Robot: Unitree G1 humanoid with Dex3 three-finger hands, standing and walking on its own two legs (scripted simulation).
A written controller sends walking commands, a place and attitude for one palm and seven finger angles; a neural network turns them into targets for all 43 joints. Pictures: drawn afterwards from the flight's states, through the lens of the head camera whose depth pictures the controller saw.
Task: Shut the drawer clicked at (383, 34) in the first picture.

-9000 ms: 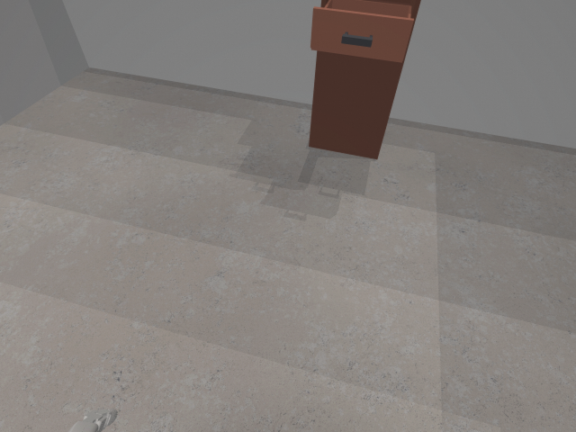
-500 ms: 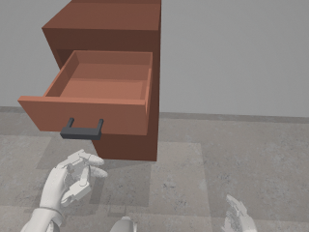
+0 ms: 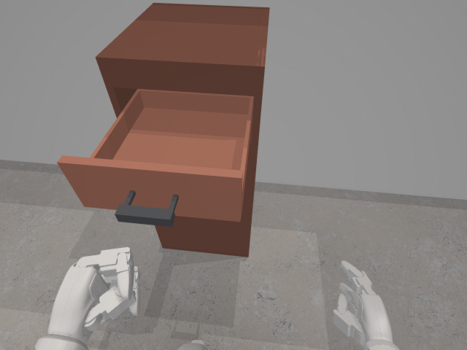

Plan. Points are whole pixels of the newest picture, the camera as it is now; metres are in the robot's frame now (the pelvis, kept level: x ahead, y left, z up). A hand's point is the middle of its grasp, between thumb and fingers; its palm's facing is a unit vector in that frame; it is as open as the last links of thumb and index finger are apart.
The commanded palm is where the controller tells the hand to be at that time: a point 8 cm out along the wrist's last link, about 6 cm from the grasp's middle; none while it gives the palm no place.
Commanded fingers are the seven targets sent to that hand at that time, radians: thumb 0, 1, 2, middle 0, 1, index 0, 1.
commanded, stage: raise the hand and make a fist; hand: left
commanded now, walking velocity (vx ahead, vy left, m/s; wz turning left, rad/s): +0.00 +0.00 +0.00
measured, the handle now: (149, 206) +0.37 +0.20 +0.03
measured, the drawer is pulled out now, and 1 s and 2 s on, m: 0.28 0.28 0.28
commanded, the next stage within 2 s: bring the fist close to the handle in 0.64 s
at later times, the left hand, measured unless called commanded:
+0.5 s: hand (120, 292) +0.17 +0.16 +0.12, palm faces -0.02 -1.00 -0.09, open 3.3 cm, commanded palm +0.13 +0.22 +0.13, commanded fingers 0.00 0.90 0.90 -1.40 -1.60 -1.40 -1.60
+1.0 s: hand (128, 285) +0.19 +0.17 +0.10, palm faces -0.01 -1.00 -0.06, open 3.3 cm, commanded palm +0.16 +0.23 +0.11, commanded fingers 0.00 0.90 0.90 -1.40 -1.60 -1.40 -1.60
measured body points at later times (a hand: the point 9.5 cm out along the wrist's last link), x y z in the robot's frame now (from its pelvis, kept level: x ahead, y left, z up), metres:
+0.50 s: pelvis +0.00 -0.02 +0.01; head -0.02 -0.03 +0.46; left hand +0.16 +0.22 +0.12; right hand +0.18 -0.25 -0.04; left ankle +0.08 +0.13 -0.69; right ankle -0.03 -0.13 -0.69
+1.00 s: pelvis +0.01 -0.02 +0.01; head +0.01 -0.03 +0.46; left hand +0.18 +0.22 +0.11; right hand +0.21 -0.24 -0.04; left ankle +0.08 +0.13 -0.69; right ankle -0.03 -0.13 -0.69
